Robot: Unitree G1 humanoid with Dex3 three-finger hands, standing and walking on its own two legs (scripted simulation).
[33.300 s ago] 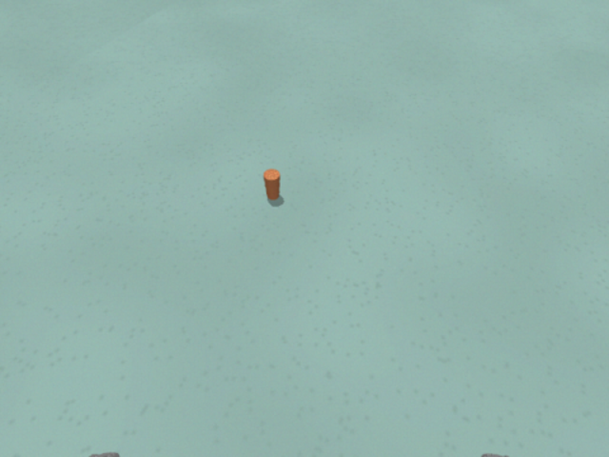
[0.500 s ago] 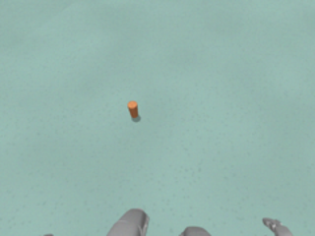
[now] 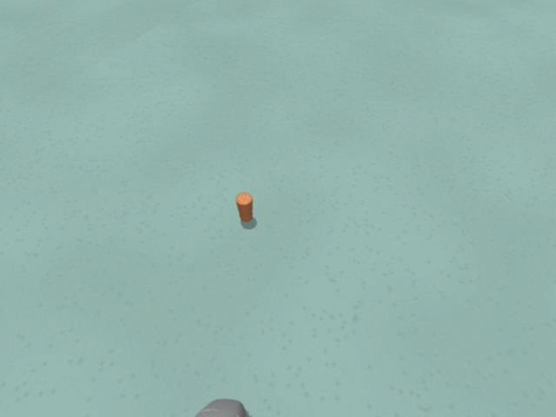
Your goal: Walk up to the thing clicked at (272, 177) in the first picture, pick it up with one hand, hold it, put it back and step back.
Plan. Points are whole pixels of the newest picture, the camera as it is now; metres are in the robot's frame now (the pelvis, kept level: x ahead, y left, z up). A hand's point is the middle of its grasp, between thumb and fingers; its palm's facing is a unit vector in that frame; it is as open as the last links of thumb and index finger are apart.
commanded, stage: step back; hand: left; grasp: from the side
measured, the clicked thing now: (245, 208) +1.02 +0.19 -0.70
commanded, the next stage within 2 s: stand in 0.52 s
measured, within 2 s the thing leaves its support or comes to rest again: neither
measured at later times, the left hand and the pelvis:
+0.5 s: hand (106, 405) +0.15 +0.29 -0.14, palm faces -0.02 -0.93 -0.35, open 7.3 cm; pelvis +0.04 +0.03 +0.01, yaw -2 degrees
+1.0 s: hand out of the picture +0.11 +0.27 -0.14, palm faces -0.05 -0.94 -0.34, open 7.3 cm; pelvis +0.03 +0.02 +0.02, yaw -1 degrees
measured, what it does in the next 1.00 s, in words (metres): steps on the spot: left foot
